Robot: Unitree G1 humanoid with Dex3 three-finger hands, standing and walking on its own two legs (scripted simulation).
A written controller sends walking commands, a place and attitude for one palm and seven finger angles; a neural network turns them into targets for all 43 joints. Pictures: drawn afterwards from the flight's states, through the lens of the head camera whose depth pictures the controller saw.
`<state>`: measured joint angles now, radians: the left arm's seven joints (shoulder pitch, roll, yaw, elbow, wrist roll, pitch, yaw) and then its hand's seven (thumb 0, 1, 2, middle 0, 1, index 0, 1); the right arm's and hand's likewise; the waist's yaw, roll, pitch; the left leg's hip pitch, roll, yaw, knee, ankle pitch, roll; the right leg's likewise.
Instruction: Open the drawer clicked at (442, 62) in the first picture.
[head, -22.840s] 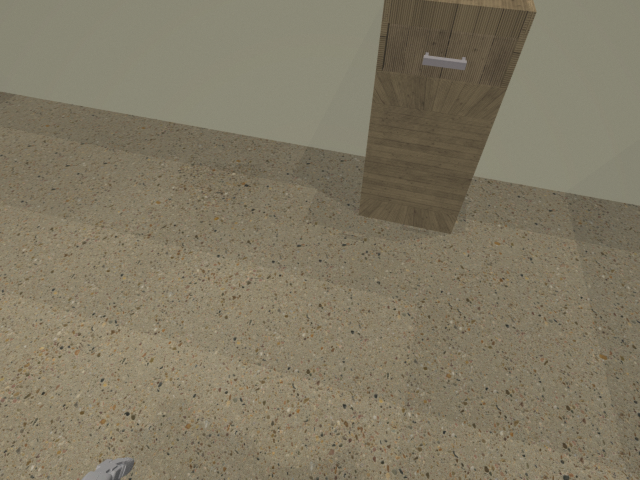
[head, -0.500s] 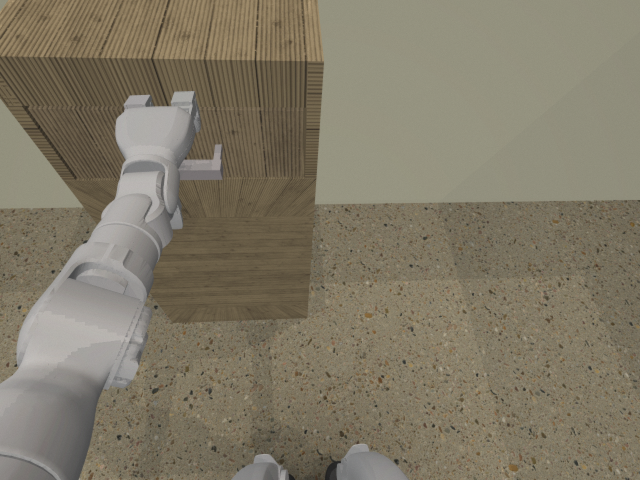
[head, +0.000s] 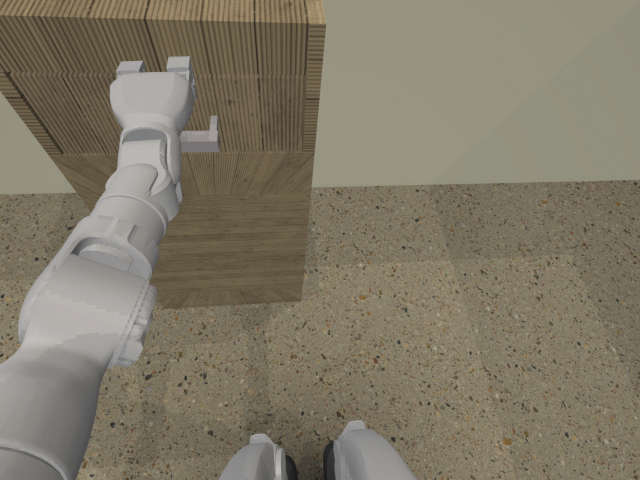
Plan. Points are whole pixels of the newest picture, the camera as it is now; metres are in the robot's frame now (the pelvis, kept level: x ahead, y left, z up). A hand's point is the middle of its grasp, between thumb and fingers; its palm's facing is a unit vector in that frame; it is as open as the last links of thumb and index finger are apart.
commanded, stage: lower the fingers behind the handle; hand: left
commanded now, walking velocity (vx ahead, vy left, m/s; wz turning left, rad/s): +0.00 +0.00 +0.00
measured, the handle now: (173, 131) +0.59 +0.16 +0.04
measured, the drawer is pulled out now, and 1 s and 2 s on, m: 0.00 0.00 0.00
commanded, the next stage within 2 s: lift the fingers back up to retry in 0.06 s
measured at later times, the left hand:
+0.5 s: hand (164, 131) +0.54 +0.16 +0.09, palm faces -0.03 -0.02 -1.00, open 13.8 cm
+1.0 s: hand (161, 125) +0.54 +0.16 +0.10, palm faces -0.06 -0.06 -1.00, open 13.5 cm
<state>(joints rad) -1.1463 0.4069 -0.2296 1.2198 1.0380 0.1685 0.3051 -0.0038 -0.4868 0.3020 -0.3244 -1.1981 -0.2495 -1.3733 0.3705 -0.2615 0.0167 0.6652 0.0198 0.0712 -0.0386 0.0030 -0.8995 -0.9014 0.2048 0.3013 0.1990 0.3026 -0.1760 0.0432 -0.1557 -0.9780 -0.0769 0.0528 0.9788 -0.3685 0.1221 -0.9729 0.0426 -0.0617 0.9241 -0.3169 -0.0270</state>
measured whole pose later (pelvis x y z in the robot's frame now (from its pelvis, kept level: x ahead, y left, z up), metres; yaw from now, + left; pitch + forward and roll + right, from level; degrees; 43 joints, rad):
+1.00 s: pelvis +0.08 -0.02 +0.05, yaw +1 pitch +15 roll -1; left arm -0.78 0.39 -0.18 0.91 0.99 -0.01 0.23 0.00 -0.49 0.30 -0.37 -1.21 -0.39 -1.21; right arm 0.32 -0.26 -0.05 0.68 0.01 0.12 -0.01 0.00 -0.90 -0.90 0.20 0.30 0.20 0.30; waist -0.05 0.07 -0.13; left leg -0.57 -0.07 0.01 0.67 -0.36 0.09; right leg -0.57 0.07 -0.06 0.63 -0.32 -0.06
